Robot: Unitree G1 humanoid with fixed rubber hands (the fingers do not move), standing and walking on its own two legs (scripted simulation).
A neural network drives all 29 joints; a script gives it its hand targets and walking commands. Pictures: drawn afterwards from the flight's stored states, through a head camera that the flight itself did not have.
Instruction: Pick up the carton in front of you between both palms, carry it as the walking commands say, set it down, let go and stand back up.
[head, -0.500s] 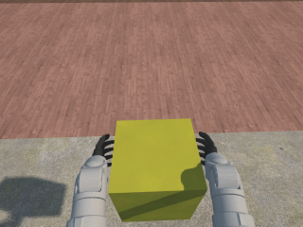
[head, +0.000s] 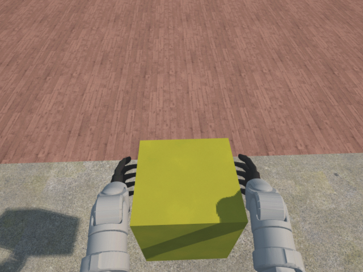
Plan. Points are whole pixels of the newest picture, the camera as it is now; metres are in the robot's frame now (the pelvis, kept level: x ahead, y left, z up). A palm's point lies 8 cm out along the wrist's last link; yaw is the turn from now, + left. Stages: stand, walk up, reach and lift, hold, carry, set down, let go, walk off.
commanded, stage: hold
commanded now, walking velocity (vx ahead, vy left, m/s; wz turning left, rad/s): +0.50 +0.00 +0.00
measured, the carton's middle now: (185, 202) +0.30 +0.00 -0.02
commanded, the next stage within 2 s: carry in 0.02 s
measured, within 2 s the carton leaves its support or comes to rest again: neither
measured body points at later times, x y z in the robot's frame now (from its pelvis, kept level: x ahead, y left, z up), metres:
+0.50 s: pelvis +0.15 +0.00 -0.02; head +0.12 +0.00 +0.43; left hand +0.42 +0.15 +0.08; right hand +0.42 -0.15 +0.09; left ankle +0.18 +0.08 -0.75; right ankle +0.02 -0.12 -0.73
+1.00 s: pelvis +0.44 -0.08 -0.01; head +0.43 -0.09 +0.44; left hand +0.67 +0.08 +0.06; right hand +0.68 -0.22 +0.05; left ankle +0.32 +0.07 -0.65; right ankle +0.49 -0.14 -0.75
